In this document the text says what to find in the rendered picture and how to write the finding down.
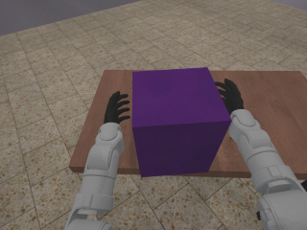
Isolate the left robot forearm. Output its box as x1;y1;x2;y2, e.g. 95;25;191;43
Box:
64;122;125;230

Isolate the robot left upper arm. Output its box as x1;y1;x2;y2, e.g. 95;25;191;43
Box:
66;218;113;230

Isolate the carton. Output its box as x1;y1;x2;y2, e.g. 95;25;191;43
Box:
131;67;232;177

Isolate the right robot forearm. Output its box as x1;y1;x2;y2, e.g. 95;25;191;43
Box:
228;109;307;195

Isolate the table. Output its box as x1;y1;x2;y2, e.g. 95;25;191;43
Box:
68;70;307;220

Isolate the robot right upper arm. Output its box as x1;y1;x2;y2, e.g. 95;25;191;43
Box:
257;189;307;230

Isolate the robot left hand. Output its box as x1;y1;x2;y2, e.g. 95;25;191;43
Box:
104;91;130;125

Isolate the robot right hand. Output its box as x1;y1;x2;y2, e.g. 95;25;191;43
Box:
215;79;244;116

